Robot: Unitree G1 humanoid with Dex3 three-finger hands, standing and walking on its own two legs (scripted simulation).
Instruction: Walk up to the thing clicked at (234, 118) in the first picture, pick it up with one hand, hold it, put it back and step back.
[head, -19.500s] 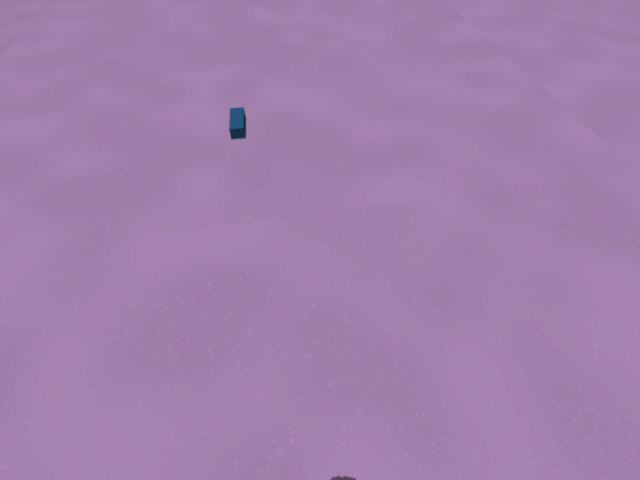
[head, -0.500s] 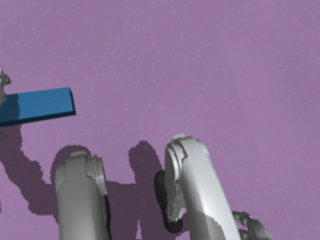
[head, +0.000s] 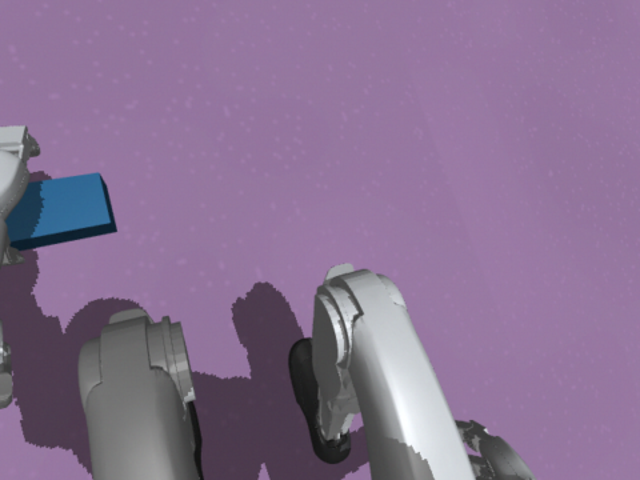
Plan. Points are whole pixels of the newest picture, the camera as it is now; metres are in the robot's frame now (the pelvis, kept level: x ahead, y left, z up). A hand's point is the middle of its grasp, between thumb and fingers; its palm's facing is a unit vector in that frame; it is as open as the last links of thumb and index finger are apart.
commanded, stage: approach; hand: left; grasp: from above
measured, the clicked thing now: (26, 217) +0.47 +0.30 -0.30
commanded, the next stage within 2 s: close in in 0.68 s
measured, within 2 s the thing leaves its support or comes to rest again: neither
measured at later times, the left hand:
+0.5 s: hand out of the picture +0.43 +0.33 -0.20, palm faces -0.58 -0.14 -0.80, open 14.2 cm
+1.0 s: hand out of the picture +0.48 +0.32 -0.17, palm faces -0.50 -0.07 -0.86, open 14.0 cm
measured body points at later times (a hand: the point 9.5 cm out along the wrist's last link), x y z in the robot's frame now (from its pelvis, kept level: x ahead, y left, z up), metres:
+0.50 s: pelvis +0.00 +0.00 +0.00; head +0.26 +0.07 +0.35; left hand +0.45 +0.33 -0.15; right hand +0.03 -0.27 -0.11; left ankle +0.07 +0.12 -0.29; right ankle +0.11 -0.12 -0.29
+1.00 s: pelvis -0.01 +0.00 +0.00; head +0.25 +0.08 +0.36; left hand +0.50 +0.32 -0.12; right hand +0.07 -0.27 -0.10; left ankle +0.07 +0.12 -0.29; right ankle +0.11 -0.11 -0.29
